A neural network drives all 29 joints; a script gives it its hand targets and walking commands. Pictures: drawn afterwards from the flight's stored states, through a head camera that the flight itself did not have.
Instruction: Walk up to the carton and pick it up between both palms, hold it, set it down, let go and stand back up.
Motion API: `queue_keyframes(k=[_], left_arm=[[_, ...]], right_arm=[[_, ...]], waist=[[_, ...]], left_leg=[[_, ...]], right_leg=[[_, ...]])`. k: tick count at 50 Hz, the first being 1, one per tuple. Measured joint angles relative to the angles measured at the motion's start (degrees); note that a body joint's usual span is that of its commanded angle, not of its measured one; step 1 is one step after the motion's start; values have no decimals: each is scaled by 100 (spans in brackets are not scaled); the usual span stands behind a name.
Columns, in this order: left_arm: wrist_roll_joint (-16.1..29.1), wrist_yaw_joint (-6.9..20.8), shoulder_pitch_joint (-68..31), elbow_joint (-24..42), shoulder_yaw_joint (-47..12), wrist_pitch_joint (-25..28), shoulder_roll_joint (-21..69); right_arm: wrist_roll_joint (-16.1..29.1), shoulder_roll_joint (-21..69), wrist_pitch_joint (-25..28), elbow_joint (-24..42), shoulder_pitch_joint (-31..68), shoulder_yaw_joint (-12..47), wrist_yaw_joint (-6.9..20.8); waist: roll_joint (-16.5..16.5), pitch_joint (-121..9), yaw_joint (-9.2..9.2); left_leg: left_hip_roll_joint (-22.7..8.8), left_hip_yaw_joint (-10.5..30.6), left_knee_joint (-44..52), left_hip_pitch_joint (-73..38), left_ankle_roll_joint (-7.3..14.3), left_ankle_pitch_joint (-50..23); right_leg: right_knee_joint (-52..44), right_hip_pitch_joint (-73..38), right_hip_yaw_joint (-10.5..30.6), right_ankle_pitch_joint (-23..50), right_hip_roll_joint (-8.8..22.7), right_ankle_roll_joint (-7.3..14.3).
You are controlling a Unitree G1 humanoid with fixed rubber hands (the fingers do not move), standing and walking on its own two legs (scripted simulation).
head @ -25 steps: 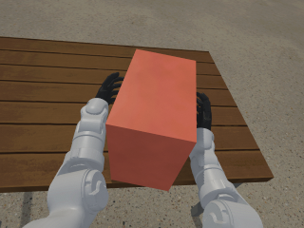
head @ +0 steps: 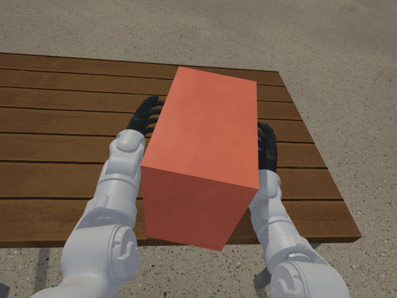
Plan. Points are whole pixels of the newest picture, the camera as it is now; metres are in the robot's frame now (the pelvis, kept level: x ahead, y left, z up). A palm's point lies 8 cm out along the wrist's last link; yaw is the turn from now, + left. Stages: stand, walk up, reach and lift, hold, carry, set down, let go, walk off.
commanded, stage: reach and lift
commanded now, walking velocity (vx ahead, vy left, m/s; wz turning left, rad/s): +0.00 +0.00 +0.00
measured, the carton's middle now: (200, 160) +0.41 -0.02 +0.05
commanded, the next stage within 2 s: none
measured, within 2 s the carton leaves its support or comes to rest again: leaves its support in 0.06 s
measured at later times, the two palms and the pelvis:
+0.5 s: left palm (136, 118) +0.43 +0.11 +0.15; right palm (271, 154) +0.37 -0.15 +0.12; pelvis +0.00 +0.01 +0.00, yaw -1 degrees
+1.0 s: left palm (133, 117) +0.40 +0.11 +0.19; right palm (282, 140) +0.36 -0.15 +0.17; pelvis -0.01 +0.00 +0.00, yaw +1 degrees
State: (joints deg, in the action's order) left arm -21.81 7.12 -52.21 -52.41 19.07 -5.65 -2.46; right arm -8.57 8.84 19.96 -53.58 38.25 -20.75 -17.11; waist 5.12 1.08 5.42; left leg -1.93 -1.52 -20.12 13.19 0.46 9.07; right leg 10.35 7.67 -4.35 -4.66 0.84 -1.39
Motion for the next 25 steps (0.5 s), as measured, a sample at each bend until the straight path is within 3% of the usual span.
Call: queue_keyframes(k=[9, 13, 18, 25], left_arm=[[191, -108, -92, 28, -110, -193, 47], [258, -169, -67, 301, -183, -430, 132], [440, -180, 99, 521, -268, -459, 109], [471, -254, 201, 979, -283, -915, 138]], right_arm=[[292, -154, -254, 167, -102, 386, -109], [564, -265, -487, 485, -207, 639, -102], [710, -309, -673, 786, -293, 854, -113], [1146, -475, -1078, 977, -205, 1201, -87]], waist=[[-57, 63, -13], [-104, 77, -88], [-174, -34, -53], [-165, 137, -60]], left_leg=[[-7, 4, 71, -84, -18, -65], [-22, -47, 31, -91, -9, -34], [1, -93, 67, -196, 26, -6], [48, -156, 66, -596, 78, 81]], right_leg=[[13, -47, -13, 15, -7, 25], [33, -43, 37, 16, -15, 17], [-63, -159, 79, 40, 8, -19], [-73, -547, 134, -21, 59, -80]])
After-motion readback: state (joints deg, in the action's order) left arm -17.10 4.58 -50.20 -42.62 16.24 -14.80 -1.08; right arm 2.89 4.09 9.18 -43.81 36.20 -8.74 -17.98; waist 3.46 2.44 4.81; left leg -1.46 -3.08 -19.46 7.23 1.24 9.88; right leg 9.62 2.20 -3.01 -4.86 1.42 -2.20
